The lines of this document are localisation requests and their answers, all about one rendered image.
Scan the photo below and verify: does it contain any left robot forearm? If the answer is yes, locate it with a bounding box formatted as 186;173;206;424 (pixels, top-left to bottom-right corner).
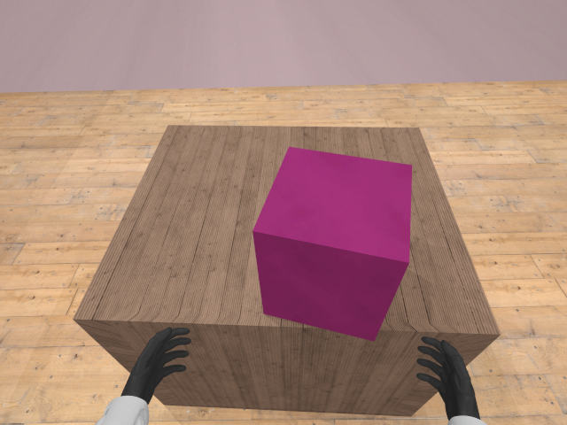
95;396;149;425

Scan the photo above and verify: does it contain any pedestal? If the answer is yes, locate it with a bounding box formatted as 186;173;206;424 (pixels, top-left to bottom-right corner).
73;125;501;417

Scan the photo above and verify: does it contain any robot left hand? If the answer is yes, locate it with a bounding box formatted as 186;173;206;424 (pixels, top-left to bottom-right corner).
120;327;191;405

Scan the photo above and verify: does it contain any robot right hand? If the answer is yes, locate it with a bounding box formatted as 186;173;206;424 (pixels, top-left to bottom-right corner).
416;336;480;421

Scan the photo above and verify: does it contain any carton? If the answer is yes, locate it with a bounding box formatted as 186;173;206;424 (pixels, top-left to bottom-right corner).
252;147;412;341

